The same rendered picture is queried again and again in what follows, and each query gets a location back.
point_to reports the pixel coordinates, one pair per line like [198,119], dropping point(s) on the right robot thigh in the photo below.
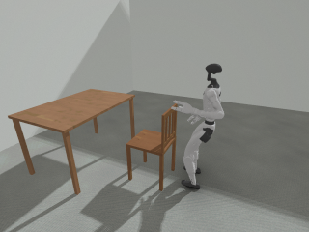
[200,127]

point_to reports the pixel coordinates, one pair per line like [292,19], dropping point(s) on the table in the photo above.
[66,114]

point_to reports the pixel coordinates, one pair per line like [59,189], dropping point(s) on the left robot shin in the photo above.
[189,165]

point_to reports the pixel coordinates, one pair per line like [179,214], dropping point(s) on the chair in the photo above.
[154,142]

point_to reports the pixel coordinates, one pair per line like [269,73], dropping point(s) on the left robot forearm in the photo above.
[207,114]

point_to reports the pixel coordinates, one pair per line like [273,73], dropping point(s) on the left robot upper arm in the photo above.
[212,97]

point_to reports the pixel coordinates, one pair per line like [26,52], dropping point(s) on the robot left hand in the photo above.
[186,109]

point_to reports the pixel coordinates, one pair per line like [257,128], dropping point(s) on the robot right hand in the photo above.
[197,118]

